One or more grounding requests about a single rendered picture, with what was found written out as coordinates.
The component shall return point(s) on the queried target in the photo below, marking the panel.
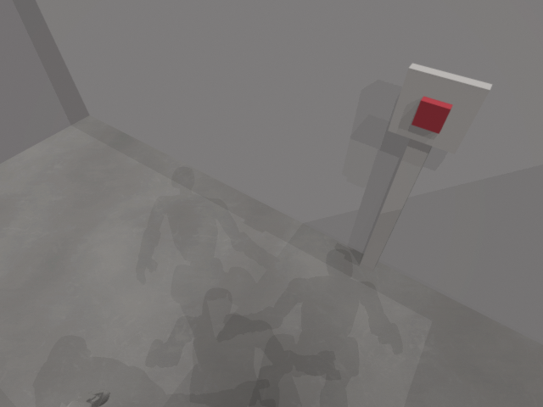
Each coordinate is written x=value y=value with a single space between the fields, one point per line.
x=466 y=96

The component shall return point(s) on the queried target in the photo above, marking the button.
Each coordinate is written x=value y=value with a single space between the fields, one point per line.
x=431 y=114

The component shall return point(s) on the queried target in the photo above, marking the left robot hand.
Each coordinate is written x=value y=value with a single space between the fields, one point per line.
x=91 y=399

